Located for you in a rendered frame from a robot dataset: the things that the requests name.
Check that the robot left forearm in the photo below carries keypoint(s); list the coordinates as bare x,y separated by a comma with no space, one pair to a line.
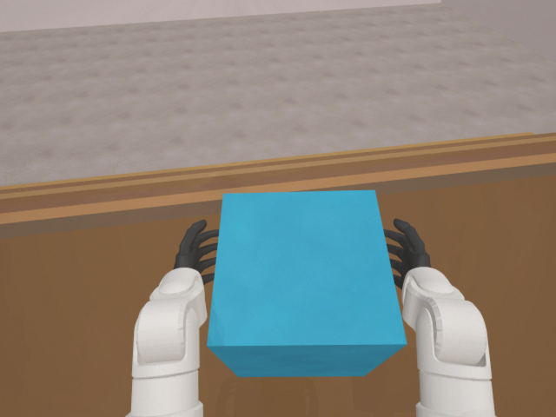
166,352

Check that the robot left hand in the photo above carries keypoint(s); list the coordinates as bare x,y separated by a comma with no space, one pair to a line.
189,252

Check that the robot right hand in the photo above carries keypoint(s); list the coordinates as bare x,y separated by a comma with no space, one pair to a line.
412,253

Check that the carton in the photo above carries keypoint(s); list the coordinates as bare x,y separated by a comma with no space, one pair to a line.
303,286

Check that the robot right forearm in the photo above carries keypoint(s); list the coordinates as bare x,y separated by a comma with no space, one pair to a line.
452,347

